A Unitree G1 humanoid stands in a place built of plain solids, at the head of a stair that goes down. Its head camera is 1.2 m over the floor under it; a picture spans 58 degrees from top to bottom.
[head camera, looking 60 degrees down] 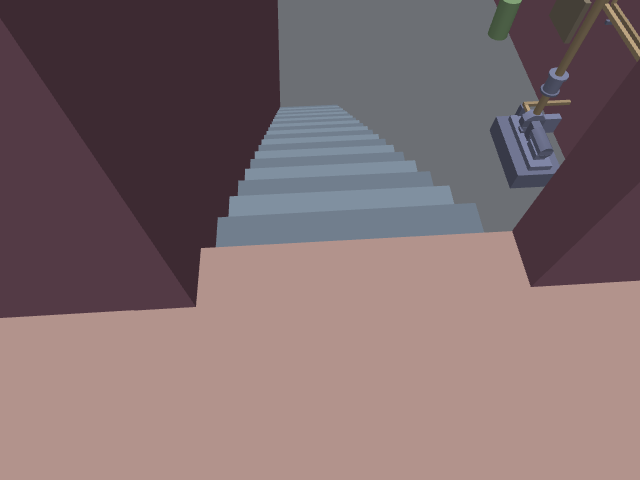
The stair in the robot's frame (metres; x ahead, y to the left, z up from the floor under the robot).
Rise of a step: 0.20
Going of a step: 0.24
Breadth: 1.00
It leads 4 degrees to the left of straight ahead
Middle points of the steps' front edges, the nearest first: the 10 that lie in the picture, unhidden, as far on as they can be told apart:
0.70 -0.12 0.00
0.94 -0.11 -0.19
1.17 -0.09 -0.39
1.42 -0.08 -0.58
1.65 -0.06 -0.78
1.89 -0.05 -0.97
2.13 -0.03 -1.17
2.37 -0.02 -1.37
2.61 0.00 -1.56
2.85 0.01 -1.76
